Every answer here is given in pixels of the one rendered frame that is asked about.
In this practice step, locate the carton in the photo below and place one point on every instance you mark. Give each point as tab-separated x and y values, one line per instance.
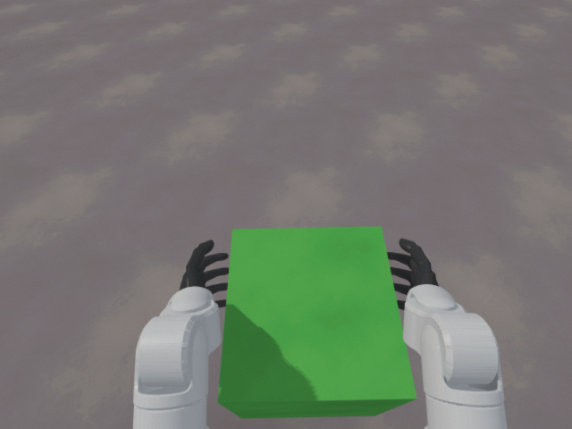
312	325

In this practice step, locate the right robot forearm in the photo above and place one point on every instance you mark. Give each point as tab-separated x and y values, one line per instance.
460	361

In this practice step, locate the left robot hand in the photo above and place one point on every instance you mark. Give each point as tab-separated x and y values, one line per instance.
195	275

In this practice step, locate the right robot hand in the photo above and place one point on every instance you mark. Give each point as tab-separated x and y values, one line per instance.
421	271

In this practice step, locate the left robot forearm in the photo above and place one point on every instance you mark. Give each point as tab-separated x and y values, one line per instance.
171	364

